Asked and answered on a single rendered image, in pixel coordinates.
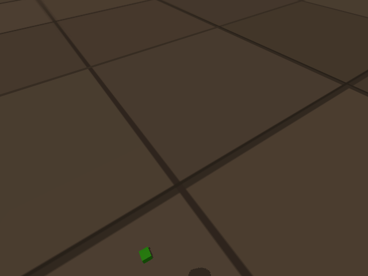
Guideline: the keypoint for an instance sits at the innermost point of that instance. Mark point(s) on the cube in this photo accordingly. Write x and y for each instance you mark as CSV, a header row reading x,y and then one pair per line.
x,y
145,255

